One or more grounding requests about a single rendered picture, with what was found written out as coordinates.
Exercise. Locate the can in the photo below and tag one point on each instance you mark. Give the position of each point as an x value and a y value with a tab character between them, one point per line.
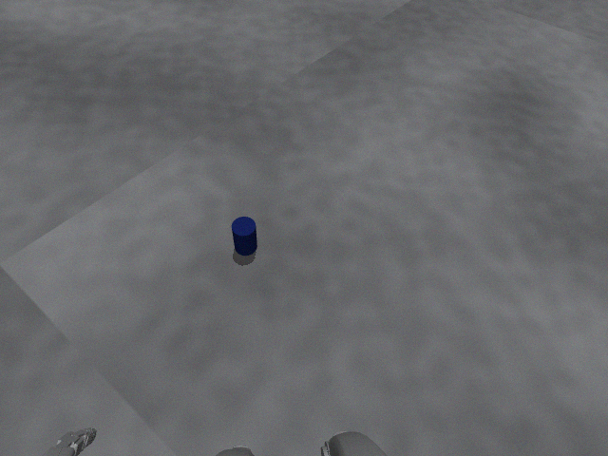
245	236

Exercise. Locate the left robot hand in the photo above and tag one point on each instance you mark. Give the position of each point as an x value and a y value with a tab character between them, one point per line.
72	443

